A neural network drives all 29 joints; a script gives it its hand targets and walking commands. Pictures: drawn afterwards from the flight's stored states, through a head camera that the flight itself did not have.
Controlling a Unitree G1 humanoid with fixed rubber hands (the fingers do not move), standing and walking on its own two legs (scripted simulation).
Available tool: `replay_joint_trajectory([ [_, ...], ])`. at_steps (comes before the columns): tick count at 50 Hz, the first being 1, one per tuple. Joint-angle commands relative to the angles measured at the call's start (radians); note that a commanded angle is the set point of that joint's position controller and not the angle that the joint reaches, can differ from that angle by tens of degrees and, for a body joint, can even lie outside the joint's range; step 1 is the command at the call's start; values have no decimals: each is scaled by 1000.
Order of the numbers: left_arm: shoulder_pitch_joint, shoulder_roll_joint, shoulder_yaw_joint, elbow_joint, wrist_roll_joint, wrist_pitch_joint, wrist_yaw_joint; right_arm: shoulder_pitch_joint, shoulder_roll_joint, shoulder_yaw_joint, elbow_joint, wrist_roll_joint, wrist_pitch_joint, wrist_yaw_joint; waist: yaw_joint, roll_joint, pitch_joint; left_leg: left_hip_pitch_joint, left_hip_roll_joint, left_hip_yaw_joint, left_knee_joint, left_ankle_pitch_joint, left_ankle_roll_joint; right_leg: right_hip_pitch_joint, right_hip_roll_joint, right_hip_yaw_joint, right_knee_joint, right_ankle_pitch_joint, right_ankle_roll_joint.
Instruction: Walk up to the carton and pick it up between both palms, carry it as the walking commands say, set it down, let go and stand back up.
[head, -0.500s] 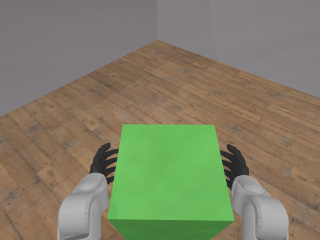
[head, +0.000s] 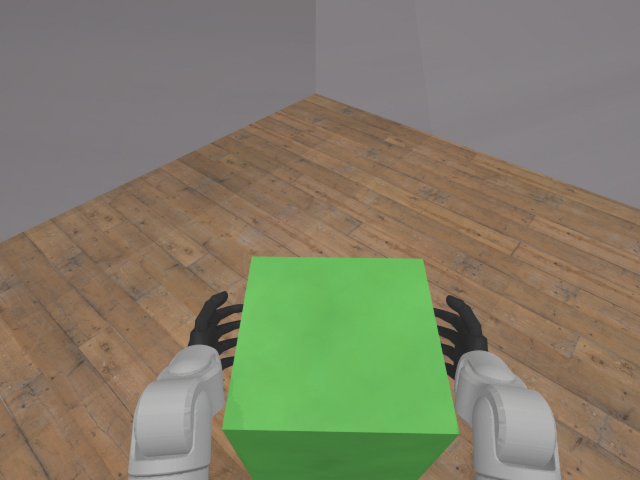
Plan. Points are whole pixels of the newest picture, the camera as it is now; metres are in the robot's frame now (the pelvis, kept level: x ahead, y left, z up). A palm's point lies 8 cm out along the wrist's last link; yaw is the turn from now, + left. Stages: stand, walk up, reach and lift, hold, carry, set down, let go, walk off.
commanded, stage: carry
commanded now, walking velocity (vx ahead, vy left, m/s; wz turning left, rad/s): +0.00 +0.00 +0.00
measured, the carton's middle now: (334, 378) +0.26 +0.00 +0.00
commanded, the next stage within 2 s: hold in 0.98 s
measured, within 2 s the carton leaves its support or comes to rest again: neither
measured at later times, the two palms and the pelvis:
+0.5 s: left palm (211, 364) +0.25 +0.14 +0.05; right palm (461, 366) +0.26 -0.15 +0.05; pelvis -0.01 -0.01 +0.00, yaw +0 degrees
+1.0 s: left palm (224, 366) +0.26 +0.13 +0.04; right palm (468, 370) +0.26 -0.17 +0.04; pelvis -0.01 -0.02 +0.00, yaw +0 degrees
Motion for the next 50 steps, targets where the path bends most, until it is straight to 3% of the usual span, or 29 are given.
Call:
replay_joint_trajectory([
  [1,-383,-733,-524,-61,-209,-41,-116,-384,709,534,-68,221,-38,128,1,7,-140,102,96,-111,-64,185,4,-14,-136,113,-92,292,0],
  [11,-412,-709,-476,40,-163,-143,-140,-413,695,489,50,175,-137,150,3,8,-157,105,94,-113,-66,194,7,-14,-135,108,-90,279,-6],
  [28,-436,-681,-441,149,-119,-256,-176,-435,687,465,170,132,-252,182,3,6,-181,107,91,-108,-47,212,9,12,-132,115,-79,363,-19],
  [49,-462,-677,-423,255,-79,-338,-213,-471,692,462,278,107,-334,219,0,0,-180,100,86,-97,-34,192,3,19,-131,134,-74,411,-20],
  [50,-319,-591,-340,363,-69,-330,-232,-269,703,465,372,82,-332,226,80,6,-32,225,-159,-212,-105,336,35,127,11,315,-112,750,70],
])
